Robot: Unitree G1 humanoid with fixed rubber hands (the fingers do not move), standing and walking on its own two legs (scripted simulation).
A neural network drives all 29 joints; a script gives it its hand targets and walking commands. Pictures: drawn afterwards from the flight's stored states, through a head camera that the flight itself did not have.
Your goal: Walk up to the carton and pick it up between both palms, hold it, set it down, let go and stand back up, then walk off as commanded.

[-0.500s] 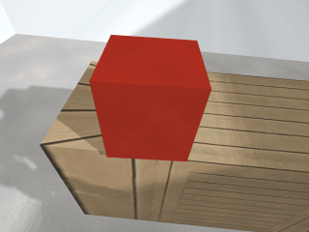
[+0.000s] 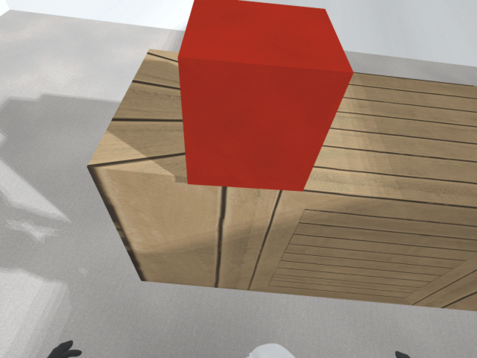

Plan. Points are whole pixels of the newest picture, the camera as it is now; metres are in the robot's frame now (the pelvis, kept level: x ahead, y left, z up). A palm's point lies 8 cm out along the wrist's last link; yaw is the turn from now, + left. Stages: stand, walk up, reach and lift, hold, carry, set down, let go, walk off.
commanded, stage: walk off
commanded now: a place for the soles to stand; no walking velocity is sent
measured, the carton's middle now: (253, 100) +0.60 -0.03 +0.10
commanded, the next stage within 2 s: stand in 1.52 s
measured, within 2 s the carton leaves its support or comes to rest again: neither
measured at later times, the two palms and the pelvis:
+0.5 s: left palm out of the picture -0.05 +0.26 -0.07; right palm out of the picture -0.05 -0.36 -0.11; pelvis -0.12 -0.05 +0.01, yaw -1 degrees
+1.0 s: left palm out of the picture -0.10 +0.27 -0.09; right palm out of the picture -0.06 -0.33 -0.11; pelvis -0.15 -0.04 +0.00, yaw +3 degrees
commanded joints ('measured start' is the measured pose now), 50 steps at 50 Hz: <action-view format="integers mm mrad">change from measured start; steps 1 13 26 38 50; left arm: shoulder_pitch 64 227 135 106 151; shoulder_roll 216 234 225 213 308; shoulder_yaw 84 98 60 53 69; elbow -78 -29 -32 42 28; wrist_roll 16 34 35 11 39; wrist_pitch -6 -45 -82 -71 -143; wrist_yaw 8 -12 -7 -17 -15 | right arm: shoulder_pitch -24 -75 8 -101 -79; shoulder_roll -268 -237 -226 -262 -213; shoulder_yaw -99 -93 -54 -56 -62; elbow -121 -120 1 18 -7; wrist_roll -121 -100 -85 -106 -101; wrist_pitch -16 3 -32 -87 -65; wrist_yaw -28 -9 1 1 31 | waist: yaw -7 66 70 8 26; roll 191 61 -96 137 -62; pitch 7 1 -231 -102 -98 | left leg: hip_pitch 0 -219 -203 14 -133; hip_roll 270 98 -29 258 -2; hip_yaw -315 -140 -146 -416 -113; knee -266 14 138 -365 55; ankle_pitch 217 -158 -245 -177 -201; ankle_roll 157 45 -91 109 -26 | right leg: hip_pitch -85 195 497 37 258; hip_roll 22 -165 -305 -68 -361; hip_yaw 17 132 265 31 428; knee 2 -858 -867 -341 -986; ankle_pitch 10 5 168 14 28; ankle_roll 17 -70 -165 4 -182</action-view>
